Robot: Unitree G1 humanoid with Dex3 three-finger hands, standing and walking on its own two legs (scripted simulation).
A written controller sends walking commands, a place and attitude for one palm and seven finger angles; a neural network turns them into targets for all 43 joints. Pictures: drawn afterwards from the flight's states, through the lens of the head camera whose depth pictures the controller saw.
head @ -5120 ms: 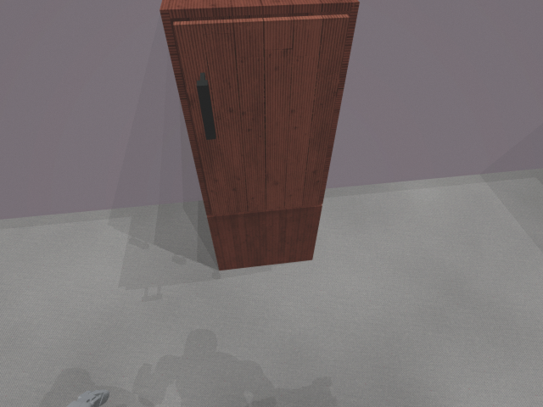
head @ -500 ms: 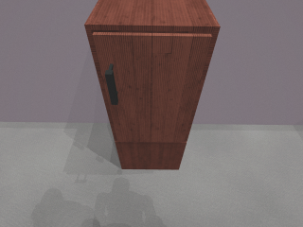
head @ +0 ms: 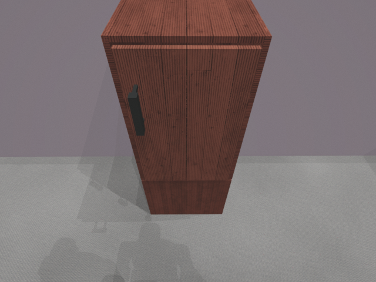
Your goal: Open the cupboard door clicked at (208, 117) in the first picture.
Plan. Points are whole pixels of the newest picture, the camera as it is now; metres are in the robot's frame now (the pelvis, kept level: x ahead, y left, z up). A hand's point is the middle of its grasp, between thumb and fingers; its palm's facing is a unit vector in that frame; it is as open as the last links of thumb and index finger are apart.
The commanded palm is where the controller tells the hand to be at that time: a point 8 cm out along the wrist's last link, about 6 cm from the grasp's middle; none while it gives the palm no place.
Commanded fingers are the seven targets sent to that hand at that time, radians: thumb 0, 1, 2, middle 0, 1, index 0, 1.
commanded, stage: look again from close up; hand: left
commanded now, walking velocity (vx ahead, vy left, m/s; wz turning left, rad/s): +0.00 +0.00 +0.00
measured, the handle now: (138, 110) +0.54 +0.18 +0.05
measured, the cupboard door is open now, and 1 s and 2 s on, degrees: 0 0 0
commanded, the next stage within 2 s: raise the hand with hooked fingers in 0.52 s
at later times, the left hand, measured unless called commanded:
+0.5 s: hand out of the picture +0.01 +0.22 -0.18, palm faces -0.02 -0.97 -0.23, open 7.4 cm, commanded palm none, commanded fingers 0.00 0.90 0.90 -0.20 -0.30 -0.20 -0.30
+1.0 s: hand (87, 277) +0.14 +0.21 -0.04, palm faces +0.07 -1.00 -0.03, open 8.4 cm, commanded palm +0.12 +0.28 -0.04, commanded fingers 0.00 0.43 0.70 -0.23 -0.60 -0.23 -0.60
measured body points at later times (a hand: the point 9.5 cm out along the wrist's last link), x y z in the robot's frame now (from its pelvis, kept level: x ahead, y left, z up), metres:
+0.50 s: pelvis -0.01 +0.03 -0.01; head +0.01 +0.03 +0.44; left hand +0.01 +0.27 -0.16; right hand +0.00 -0.19 -0.17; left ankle -0.01 +0.14 -0.74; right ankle -0.07 -0.09 -0.74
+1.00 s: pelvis -0.06 +0.00 -0.08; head -0.02 +0.00 +0.37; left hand +0.13 +0.27 -0.04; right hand +0.17 -0.25 -0.12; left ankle -0.01 +0.14 -0.74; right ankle -0.07 -0.09 -0.74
